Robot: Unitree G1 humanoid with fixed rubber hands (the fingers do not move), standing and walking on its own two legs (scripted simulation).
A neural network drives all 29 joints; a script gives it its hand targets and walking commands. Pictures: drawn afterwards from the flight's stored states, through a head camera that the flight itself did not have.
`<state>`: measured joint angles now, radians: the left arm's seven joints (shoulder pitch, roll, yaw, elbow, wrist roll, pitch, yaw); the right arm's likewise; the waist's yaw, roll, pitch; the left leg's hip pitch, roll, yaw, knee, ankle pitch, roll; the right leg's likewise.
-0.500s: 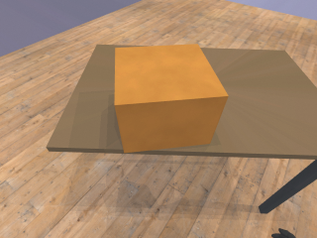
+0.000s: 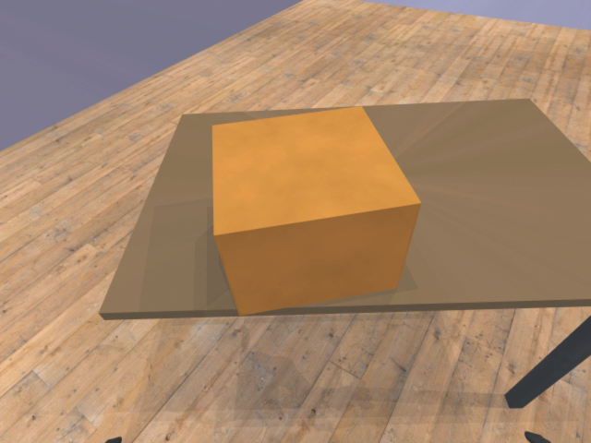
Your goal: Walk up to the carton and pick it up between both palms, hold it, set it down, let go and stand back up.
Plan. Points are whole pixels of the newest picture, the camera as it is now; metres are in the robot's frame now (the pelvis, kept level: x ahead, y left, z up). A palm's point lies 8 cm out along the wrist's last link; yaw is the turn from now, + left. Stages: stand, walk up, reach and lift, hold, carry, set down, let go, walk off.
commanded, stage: walk up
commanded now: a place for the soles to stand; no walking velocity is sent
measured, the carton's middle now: (303, 205) +0.52 +0.03 +0.03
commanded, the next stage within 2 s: none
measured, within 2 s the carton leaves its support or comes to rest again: neither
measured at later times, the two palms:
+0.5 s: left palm out of the picture +0.06 +0.31 -0.10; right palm out of the picture +0.07 -0.31 -0.11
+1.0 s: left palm (71, 439) +0.17 +0.37 -0.11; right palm out of the picture +0.17 -0.22 -0.11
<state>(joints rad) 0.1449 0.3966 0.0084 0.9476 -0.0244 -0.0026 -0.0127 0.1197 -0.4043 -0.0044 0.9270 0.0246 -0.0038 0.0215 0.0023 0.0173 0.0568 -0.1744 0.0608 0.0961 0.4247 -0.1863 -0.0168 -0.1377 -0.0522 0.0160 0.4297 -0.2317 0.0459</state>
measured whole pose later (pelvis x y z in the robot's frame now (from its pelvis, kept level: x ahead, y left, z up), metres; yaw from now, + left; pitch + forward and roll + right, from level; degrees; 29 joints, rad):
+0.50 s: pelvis +0.01 +0.01 +0.00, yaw -1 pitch -2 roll +0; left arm 0.22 0.34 0.05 1.04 0.03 -0.02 0.01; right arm 0.19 -0.40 -0.09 1.04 -0.02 0.03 0.04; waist 0.01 0.04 0.03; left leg -0.26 0.06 0.06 0.63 -0.43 0.02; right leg -0.11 -0.04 0.02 0.36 -0.22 0.00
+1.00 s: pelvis +0.09 +0.06 +0.00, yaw -3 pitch -3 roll +0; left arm 0.17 0.39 0.03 0.98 0.00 0.02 0.02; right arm 0.16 -0.32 0.00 0.91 0.02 -0.01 -0.01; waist 0.00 -0.02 0.09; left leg -0.13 0.00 0.11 0.47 -0.28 0.04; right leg -0.21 -0.04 0.03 0.47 -0.17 0.00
